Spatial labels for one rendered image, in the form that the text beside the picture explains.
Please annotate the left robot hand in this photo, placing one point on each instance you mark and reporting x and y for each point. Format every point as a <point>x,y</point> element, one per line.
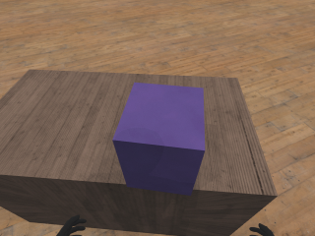
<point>68,228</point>

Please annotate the pedestal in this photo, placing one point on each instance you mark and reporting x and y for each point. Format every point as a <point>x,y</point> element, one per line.
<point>58,159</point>

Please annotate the right robot hand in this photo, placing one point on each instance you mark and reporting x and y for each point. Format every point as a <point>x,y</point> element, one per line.
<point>263,230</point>

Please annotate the carton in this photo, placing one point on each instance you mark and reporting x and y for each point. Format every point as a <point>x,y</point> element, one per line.
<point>160,138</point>

